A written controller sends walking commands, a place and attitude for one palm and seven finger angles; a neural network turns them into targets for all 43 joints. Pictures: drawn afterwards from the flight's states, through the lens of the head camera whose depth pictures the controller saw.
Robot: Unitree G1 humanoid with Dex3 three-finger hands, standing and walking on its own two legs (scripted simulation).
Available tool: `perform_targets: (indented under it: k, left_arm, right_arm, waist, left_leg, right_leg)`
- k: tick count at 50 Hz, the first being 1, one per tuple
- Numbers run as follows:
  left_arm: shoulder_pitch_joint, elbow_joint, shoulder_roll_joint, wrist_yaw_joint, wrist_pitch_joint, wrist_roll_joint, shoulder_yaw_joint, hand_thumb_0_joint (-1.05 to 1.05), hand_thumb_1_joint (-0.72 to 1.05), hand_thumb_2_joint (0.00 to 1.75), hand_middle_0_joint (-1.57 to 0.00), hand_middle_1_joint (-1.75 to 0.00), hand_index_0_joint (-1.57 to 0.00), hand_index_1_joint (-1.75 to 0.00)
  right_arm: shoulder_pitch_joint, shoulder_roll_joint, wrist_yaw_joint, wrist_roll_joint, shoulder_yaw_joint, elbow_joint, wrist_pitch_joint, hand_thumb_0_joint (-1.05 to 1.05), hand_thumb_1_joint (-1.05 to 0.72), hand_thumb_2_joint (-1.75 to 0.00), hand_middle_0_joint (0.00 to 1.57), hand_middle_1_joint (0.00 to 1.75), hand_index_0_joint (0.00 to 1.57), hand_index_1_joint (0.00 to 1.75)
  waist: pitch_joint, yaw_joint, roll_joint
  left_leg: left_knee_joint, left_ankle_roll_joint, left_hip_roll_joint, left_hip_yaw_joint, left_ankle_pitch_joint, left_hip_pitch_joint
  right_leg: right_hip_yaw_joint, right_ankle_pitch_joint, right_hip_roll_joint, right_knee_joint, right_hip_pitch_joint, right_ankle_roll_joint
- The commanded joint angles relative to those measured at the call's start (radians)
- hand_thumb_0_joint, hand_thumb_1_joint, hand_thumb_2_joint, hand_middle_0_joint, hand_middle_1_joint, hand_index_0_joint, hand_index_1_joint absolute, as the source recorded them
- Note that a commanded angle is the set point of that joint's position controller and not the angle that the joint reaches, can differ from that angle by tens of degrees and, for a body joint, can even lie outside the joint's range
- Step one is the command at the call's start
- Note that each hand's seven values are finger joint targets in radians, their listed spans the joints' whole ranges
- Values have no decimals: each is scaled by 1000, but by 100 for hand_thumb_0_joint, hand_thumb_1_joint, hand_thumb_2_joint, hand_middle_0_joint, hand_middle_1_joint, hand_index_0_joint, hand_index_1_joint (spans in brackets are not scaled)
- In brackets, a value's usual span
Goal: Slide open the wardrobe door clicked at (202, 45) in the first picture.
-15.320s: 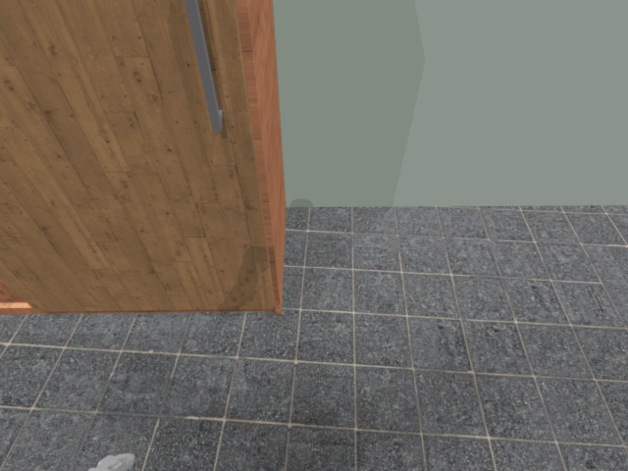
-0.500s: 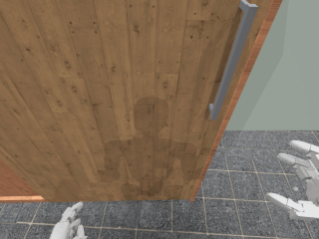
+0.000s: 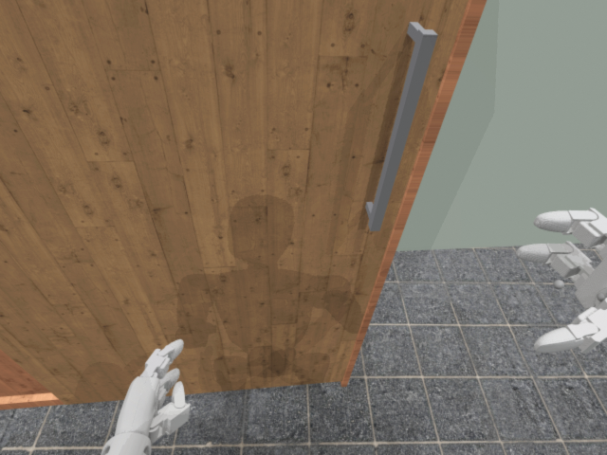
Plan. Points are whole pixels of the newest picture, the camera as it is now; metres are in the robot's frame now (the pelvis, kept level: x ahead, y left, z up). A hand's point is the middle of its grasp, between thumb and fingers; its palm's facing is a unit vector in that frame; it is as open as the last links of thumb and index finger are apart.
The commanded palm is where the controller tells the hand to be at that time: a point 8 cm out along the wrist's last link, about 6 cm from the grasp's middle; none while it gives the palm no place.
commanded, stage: raise the hand with hooked fingers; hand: right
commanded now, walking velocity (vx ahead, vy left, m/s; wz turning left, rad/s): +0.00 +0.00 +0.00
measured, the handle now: (391, 143) +0.47 -0.12 +0.20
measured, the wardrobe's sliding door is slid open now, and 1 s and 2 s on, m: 0.00 0.00 0.00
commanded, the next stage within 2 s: move the hooked fingers beside the handle in 0.64 s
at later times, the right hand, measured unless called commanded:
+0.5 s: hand (573, 233) +0.28 -0.26 +0.23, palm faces +0.03 +0.99 -0.12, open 14.0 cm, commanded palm +0.26 -0.30 +0.23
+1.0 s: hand (538, 232) +0.31 -0.26 +0.19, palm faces +0.03 +0.99 -0.12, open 14.0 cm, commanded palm +0.28 -0.29 +0.22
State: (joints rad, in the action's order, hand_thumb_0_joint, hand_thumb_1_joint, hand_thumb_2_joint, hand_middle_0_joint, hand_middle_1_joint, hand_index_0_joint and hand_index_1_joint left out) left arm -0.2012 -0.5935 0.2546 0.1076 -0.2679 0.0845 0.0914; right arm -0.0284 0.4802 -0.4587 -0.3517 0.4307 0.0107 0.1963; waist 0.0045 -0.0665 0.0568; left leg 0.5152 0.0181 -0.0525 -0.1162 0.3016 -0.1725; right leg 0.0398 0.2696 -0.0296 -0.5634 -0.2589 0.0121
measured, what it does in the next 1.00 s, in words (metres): stands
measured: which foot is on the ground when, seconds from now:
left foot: down 0.00-1.00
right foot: down 0.00-1.00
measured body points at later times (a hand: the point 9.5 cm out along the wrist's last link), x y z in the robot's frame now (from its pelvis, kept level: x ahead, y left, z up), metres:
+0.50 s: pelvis +0.01 +0.01 +0.00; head -0.01 +0.03 +0.45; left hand +0.19 +0.25 -0.06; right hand +0.27 -0.31 +0.23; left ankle -0.02 +0.13 -0.73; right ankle +0.02 -0.11 -0.73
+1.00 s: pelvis +0.01 +0.01 +0.00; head +0.00 +0.04 +0.45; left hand +0.21 +0.25 -0.07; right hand +0.31 -0.31 +0.20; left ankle -0.02 +0.13 -0.73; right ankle +0.02 -0.11 -0.73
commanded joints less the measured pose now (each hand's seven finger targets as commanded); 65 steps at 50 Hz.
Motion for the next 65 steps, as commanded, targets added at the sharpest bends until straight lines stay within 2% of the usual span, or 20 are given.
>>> perform_targets:
  k: [1, 4, 6, 9, 13, 18, 19, 21, 23, 26, 29, 35, 39, 44, 48, 53, 54, 59, 62, 65]
  left_arm:
    - [125, 164, 115, 13, -63, -6, -45, 0, 90, 90, -20, -30, -20, -30]
    - [119, 131, 126, 12, -57, 0, -46, 0, 90, 90, -20, -30, -20, -30]
    - [116, 115, 138, 13, -47, 11, -47, 0, 90, 90, -20, -30, -20, -30]
    - [95, 120, 152, 5, -31, 22, -60, 0, 90, 90, -20, -30, -20, -30]
    - [118, 173, 161, -10, -14, 30, -67, 0, 90, 90, -20, -30, -20, -30]
    - [144, 203, 128, -9, -39, 5, -60, 0, 90, 90, -20, -30, -20, -30]
    - [137, 187, 126, -9, -42, -2, -56, 0, 90, 90, -20, -30, -20, -30]
    - [124, 173, 120, -6, -46, -3, -56, 0, 90, 90, -20, -30, -20, -30]
    - [116, 146, 128, -3, -41, 6, -62, 0, 90, 90, -20, -30, -20, -30]
    - [103, 134, 150, 3, -27, 22, -67, 0, 90, 90, -20, -30, -20, -30]
    - [99, 155, 152, 5, -20, 29, -73, 0, 90, 90, -20, -30, -20, -30]
    - [140, 179, 136, 5, -28, 9, -64, 0, 90, 90, -20, -30, -20, -30]
    - [128, 150, 127, -2, -35, 6, -62, 0, 90, 90, -20, -30, -20, -30]
    - [101, 128, 151, 8, -14, 28, -68, 0, 90, 90, -20, -30, -20, -30]
    - [112, 161, 141, 19, -18, 27, -67, 0, 90, 90, -20, -30, -20, -30]
    - [116, 147, 133, 18, -22, 4, -65, 0, 90, 90, -20, -30, -20, -30]
    - [104, 134, 137, 14, -17, -1, -67, 0, 90, 90, -20, -30, -20, -30]
    - [105, 144, 141, -9, 9, 13, -76, 0, 90, 90, -20, -30, -20, -30]
    - [112, 175, 148, -10, 27, 23, -78, 0, 90, 90, -20, -30, -20, -30]
    - [105, 175, 151, -1, 27, 22, -84, 0, 90, 90, -20, -30, -20, -30]
  right_arm:
    - [-394, 382, 10, -40, 228, -343, -149, 0, 50, -30, 30, 120, 30, 120]
    - [-395, 390, 2, -45, 249, -202, -128, 0, 50, -30, 30, 120, 30, 120]
    - [-431, 354, -19, -33, 196, -56, -59, 0, 50, -30, 30, 120, 30, 120]
    - [-356, 267, -45, -2, 91, 115, 25, 0, 50, -30, 30, 120, 30, 120]
    - [-366, 282, -90, -8, 69, 8, 63, 0, 50, -30, 30, 120, 30, 120]
    - [-428, 461, -42, -55, 294, -327, -97, 0, 50, -30, 30, 120, 30, 120]
    - [-404, 512, -14, -57, 346, -353, -124, 0, 50, -30, 30, 120, 30, 120]
    - [-377, 449, 16, -57, 335, -278, -134, 0, 50, -30, 30, 120, 30, 120]
    - [-378, 388, 28, -43, 283, -149, -91, 0, 50, -30, 30, 120, 30, 120]
    - [-407, 303, 2, -10, 140, 0, 22, 0, 50, -30, 30, 120, 30, 120]
    - [-426, 242, -29, 16, 26, -20, 58, 0, 50, -30, 30, 120, 30, 120]
    - [-430, 435, -52, -43, 254, -247, -67, 0, 50, -30, 30, 120, 30, 120]
    - [-356, 418, -11, -58, 296, -150, -93, 0, 50, -30, 30, 120, 30, 120]
    - [-467, 271, -15, 1, 66, 67, 34, 0, 50, -30, 30, 120, 30, 120]
    - [-653, 235, -24, 31, -43, -107, 17, 0, 50, -30, 30, 120, 30, 120]
    - [-628, 386, 22, -7, 189, -138, -105, 0, 50, -30, 30, 120, 30, 120]
    - [-556, 445, 41, -10, 259, -99, -110, 0, 50, -30, 30, 120, 30, 120]
    - [-432, 335, 58, 27, 177, 93, 0, 0, 50, -30, 30, 120, 30, 120]
    - [-445, 275, 26, 32, 89, 56, 60, 0, 50, -30, 30, 120, 30, 120]
    - [-526, 249, 5, 17, 43, -30, 29, 0, 50, -30, 30, 120, 30, 120]
  waist:
    - [284, 12, 83]
    - [220, 9, 81]
    - [105, 24, 84]
    - [23, 32, -21]
    - [150, 28, -35]
    - [367, -7, 17]
    - [352, -17, 45]
    - [279, -8, 75]
    - [147, 8, 129]
    - [30, 34, 101]
    - [68, 52, 2]
    - [336, 12, -33]
    - [241, -1, 37]
    - [18, 55, 14]
    - [168, 75, 41]
    - [374, 28, -8]
    - [371, 8, -16]
    - [181, 4, -10]
    - [163, 28, 12]
    - [207, 58, -37]
  left_leg:
    - [-84, -40, 56, 30, -213, -11]
    - [-105, -41, 56, 27, -221, -9]
    - [-123, -39, 47, 27, -190, -61]
    - [-133, -34, 41, 32, -184, -97]
    - [-99, -30, 35, 32, -213, -69]
    - [-72, -35, 46, 34, -308, 40]
    - [-78, -39, 47, 35, -313, 51]
    - [-79, -40, 48, 25, -300, 19]
    - [-98, -38, 45, 24, -247, -50]
    - [-126, -30, 34, 39, -207, -102]
    - [-122, -25, 34, 44, -218, -101]
    - [-78, -22, 37, 49, -350, 33]
    - [-84, -28, 37, 40, -366, 5]
    - [-128, -20, 32, 43, -186, -132]
    - [-104, -25, 31, 43, -180, -116]
    - [-62, -33, 34, 40, -337, 21]
    - [-66, -33, 33, 40, -361, 48]
    - [-69, -30, 21, 35, -398, -5]
    - [-66, -25, 19, 39, -392, -45]
    - [-65, -21, 28, 35, -368, -63]
  right_leg:
    - [-80, -206, 24, 106, 232, 13]
    - [-78, -197, 23, 121, 203, 10]
    - [-75, -144, 20, 140, 160, 7]
    - [-74, -137, 15, 136, 110, 10]
    - [-73, -160, 28, 114, 151, 17]
    - [-69, -276, 36, 90, 250, 22]
    - [-63, -288, 33, 89, 236, 21]
    - [-58, -267, 29, 107, 214, 17]
    - [-50, -204, 24, 123, 177, 9]
    - [-48, -145, 20, 131, 133, 9]
    - [-55, -155, 18, 112, 153, 20]
    - [-59, -269, 37, 72, 236, 30]
    - [-48, -271, 31, 78, 197, 20]
    - [-55, -119, 17, 118, 127, 14]
    - [-70, -131, 28, 104, 219, 28]
    - [-73, -278, 32, 81, 266, 26]
    - [-68, -298, 28, 79, 240, 25]
    - [-37, -300, 19, 97, 135, 17]
    - [-32, -279, 21, 85, 140, 18]
    - [-39, -269, 15, 67, 180, 25]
